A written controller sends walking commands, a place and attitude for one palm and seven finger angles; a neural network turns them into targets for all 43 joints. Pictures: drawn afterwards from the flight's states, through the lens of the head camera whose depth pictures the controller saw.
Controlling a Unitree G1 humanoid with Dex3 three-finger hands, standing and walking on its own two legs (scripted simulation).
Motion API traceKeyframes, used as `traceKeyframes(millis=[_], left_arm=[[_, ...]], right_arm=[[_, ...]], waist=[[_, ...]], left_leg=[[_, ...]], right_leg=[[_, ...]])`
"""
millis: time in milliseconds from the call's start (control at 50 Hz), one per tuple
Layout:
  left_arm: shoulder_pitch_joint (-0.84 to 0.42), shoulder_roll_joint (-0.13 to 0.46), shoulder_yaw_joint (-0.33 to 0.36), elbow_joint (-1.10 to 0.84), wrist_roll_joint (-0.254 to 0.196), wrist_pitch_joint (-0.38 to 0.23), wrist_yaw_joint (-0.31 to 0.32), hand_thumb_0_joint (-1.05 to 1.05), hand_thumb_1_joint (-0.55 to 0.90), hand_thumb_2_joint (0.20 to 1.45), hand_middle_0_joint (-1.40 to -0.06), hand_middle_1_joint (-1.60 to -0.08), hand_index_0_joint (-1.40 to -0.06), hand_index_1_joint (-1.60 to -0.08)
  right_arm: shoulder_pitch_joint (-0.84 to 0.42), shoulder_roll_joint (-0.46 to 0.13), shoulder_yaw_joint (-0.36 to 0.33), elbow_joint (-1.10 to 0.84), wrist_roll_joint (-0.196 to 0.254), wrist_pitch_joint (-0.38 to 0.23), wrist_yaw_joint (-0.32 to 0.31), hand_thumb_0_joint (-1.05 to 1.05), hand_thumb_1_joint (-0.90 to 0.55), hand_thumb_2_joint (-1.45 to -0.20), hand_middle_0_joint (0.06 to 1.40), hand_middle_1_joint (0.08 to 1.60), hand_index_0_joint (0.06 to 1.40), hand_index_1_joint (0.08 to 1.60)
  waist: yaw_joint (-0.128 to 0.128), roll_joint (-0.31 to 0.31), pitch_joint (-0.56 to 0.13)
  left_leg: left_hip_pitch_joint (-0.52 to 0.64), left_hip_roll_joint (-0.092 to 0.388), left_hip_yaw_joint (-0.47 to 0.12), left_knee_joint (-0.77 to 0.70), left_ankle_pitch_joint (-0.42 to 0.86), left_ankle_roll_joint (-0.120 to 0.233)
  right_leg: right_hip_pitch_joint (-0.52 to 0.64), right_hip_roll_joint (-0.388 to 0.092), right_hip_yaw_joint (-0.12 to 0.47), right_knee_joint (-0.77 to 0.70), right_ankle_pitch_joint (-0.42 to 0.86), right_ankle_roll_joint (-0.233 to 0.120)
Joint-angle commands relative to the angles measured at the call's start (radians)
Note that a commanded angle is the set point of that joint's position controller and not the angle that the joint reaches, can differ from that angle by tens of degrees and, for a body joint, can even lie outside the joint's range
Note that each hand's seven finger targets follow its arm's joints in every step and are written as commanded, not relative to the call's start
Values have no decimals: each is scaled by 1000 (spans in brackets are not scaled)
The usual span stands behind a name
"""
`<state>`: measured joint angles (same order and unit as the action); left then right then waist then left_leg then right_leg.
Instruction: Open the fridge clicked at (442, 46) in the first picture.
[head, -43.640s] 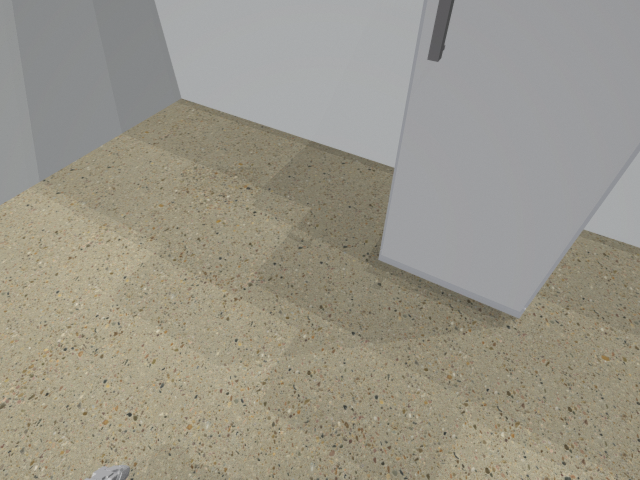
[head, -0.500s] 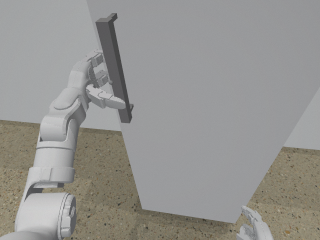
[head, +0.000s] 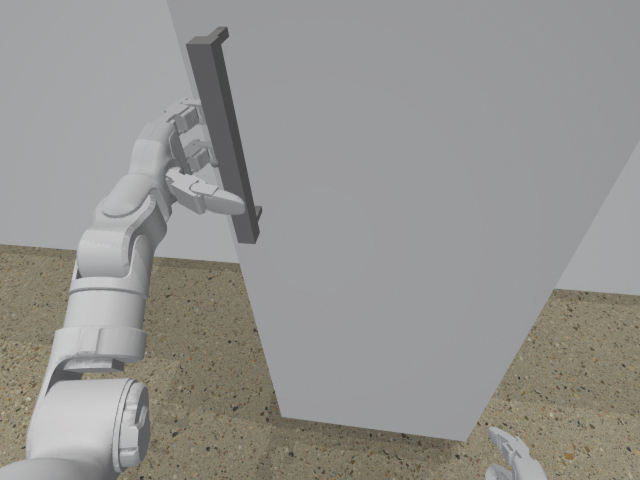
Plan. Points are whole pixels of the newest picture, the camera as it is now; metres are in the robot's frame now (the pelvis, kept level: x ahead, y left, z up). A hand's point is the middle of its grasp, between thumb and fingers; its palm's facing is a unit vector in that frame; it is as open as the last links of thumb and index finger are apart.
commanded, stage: slide the fingers in behind the handle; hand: left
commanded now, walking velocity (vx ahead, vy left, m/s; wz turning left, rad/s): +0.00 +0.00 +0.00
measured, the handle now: (236, 148) +0.44 +0.12 +0.24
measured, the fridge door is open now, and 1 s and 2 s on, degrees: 0 0 0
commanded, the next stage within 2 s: grip the handle and tug to test in 1.50 s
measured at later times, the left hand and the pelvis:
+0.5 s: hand (227, 159) +0.40 +0.12 +0.24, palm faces -0.08 -1.00 -0.02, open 13.8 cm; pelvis +0.00 +0.00 +0.00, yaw +0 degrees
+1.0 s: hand (238, 163) +0.40 +0.11 +0.24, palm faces -0.10 -1.00 -0.02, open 13.9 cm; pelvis +0.00 +0.01 +0.00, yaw +1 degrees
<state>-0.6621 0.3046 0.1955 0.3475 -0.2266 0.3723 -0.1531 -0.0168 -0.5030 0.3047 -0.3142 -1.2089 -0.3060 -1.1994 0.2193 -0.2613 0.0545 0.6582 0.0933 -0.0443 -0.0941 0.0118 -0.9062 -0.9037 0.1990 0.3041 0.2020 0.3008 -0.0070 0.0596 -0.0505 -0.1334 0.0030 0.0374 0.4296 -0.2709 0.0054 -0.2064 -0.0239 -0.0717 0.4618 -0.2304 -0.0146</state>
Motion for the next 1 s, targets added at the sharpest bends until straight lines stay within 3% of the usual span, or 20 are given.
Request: traceKeyframes(millis=[0,40,60,100,160,200,260,340,400,440,480,580,620,720,740,780,860,880,940,980], left_arm=[[-526,187,45,-193,-10,-61,10,0,-500,300,-300,-1200,-300,-1200],[-529,192,48,-190,-3,-64,18,0,-500,300,-300,-1200,-300,-1200],[-546,180,35,-216,-3,-67,20,0,-500,300,-300,-1200,-300,-1200],[-553,191,46,-200,-1,-70,27,0,-500,300,-300,-1200,-300,-1200],[-513,177,47,-225,-4,-80,28,0,-500,300,-300,-1200,-300,-1200],[-535,124,-2,-236,-5,-77,21,0,-500,300,-300,-1200,-300,-1200],[-524,119,1,-238,-9,-69,29,0,-500,300,-300,-1200,-300,-1200],[-498,171,48,-192,0,-46,49,0,-500,300,-300,-1200,-300,-1200],[-543,141,14,-182,5,-40,46,0,-500,300,-300,-1200,-300,-1200],[-512,133,12,-168,6,-37,46,0,-500,300,-300,-1200,-300,-1200],[-533,116,-3,-163,3,-35,45,0,-500,300,-300,-1200,-300,-1200],[-544,118,-5,-163,4,-36,45,0,-500,300,-300,-1200,-300,-1200],[-553,106,-15,-168,4,-34,46,0,-500,300,-300,-1200,-300,-1200],[-566,66,-44,-172,1,-34,53,0,-500,300,-300,-1200,-300,-1200],[-546,86,-29,-156,4,-34,56,0,-500,300,-300,-1200,-300,-1200],[-585,45,-66,-169,6,-36,56,0,-500,300,-300,-1200,-300,-1200],[-587,54,-56,-243,8,-49,66,0,-500,300,-300,-1200,-300,-1200],[-563,4,-86,-249,6,-48,63,0,-500,300,-300,-1200,-300,-1200],[-513,48,-41,-215,-5,-37,65,0,-500,300,-300,-1200,-300,-1200],[-560,41,-42,-256,-5,-39,77,0,-500,300,-300,-1200,-300,-1200]], right_arm=[[-153,-95,-32,-159,0,-60,-9,0,-900,-900,200,300,200,300],[-152,-100,-36,-156,-2,-60,-9,0,-900,-900,200,300,200,300],[-157,-94,-31,-164,-2,-62,-8,0,-900,-900,200,300,200,300],[-149,-95,-32,-157,-4,-61,-6,0,-900,-900,200,300,200,300],[-154,-93,-32,-166,-7,-62,-2,0,-900,-900,200,300,200,300],[-161,-87,-30,-167,-3,-60,-1,0,-900,-900,200,300,200,300],[-166,-88,-30,-164,-4,-59,-1,0,-900,-900,200,300,200,300],[-159,-94,-32,-158,-5,-46,-1,0,-900,-900,200,300,200,300],[-155,-91,-32,-152,-4,-43,-1,0,-900,-900,200,300,200,300],[-158,-89,-33,-157,-3,-40,0,0,-900,-900,200,300,200,300],[-154,-86,-32,-154,-2,-39,0,0,-900,-900,200,300,200,300],[-152,-88,-33,-153,-2,-34,0,0,-900,-900,200,300,200,300],[-154,-86,-34,-152,-2,-35,2,0,-900,-900,200,300,200,300],[-153,-84,-32,-151,-3,-34,1,0,-900,-900,200,300,200,300],[-153,-90,-36,-150,-4,-30,-1,0,-900,-900,200,300,200,300],[-159,-81,-31,-150,-2,-32,-1,0,-900,-900,200,300,200,300],[-162,-81,-33,-158,-7,-38,4,0,-900,-900,200,300,200,300],[-169,-73,-30,-164,-9,-40,6,0,-900,-900,200,300,200,300],[-172,-83,-32,-155,-8,-31,4,0,-900,-900,200,300,200,300],[-176,-75,-28,-161,-10,-34,6,0,-900,-900,200,300,200,300]], waist=[[-5,-83,-209],[-1,-72,-214],[1,-36,-236],[-4,-84,-244],[7,-74,-267],[-7,-70,-247],[-3,-69,-239],[8,-98,-221],[-12,-110,-214],[-3,-74,-219],[-11,-98,-214],[-11,-98,-222],[-14,-73,-225],[-19,-85,-218],[-12,-96,-217],[-22,-79,-201],[-10,-44,-262],[-11,-53,-258],[-2,-118,-231],[-3,-106,-237]], left_leg=[[41,11,-46,-50,177,35],[48,14,-48,-53,184,34],[54,9,-48,-53,191,34],[49,10,-47,-50,199,34],[62,12,-48,-47,243,33],[69,11,-40,-44,232,34],[66,12,-45,-46,225,32],[38,11,-42,-50,210,34],[38,9,-34,-44,204,38],[48,9,-38,-39,226,35],[43,10,-38,-36,218,37],[40,9,-43,-37,217,36],[45,7,-40,-33,212,36],[50,9,-46,-33,215,35],[51,11,-51,-35,221,34],[56,12,-49,-38,201,34],[83,11,-54,-37,239,30],[87,11,-54,-32,259,30],[66,14,-55,-38,242,31],[64,13,-55,-43,227,31]], right_leg=[[59,-13,30,-67,173,-5],[64,-14,31,-69,166,-7],[70,-17,34,-64,175,-10],[83,-15,32,-61,192,-8],[105,-15,29,-50,238,-11],[81,-13,29,-52,236,-9],[77,-13,28,-55,225,-9],[89,-13,29,-63,209,-5],[72,-13,31,-63,212,-2],[72,-14,30,-60,226,-6],[62,-12,29,-60,224,-4],[64,-12,27,-55,220,-6],[55,-13,29,-55,213,-6],[42,-10,24,-52,207,-8],[53,-11,24,-56,206,-8],[28,-9,23,-56,181,-9],[61,-13,24,-48,210,-15],[60,-11,20,-38,234,-16],[68,-8,19,-49,223,-10],[65,-8,20,-47,204,-11]])
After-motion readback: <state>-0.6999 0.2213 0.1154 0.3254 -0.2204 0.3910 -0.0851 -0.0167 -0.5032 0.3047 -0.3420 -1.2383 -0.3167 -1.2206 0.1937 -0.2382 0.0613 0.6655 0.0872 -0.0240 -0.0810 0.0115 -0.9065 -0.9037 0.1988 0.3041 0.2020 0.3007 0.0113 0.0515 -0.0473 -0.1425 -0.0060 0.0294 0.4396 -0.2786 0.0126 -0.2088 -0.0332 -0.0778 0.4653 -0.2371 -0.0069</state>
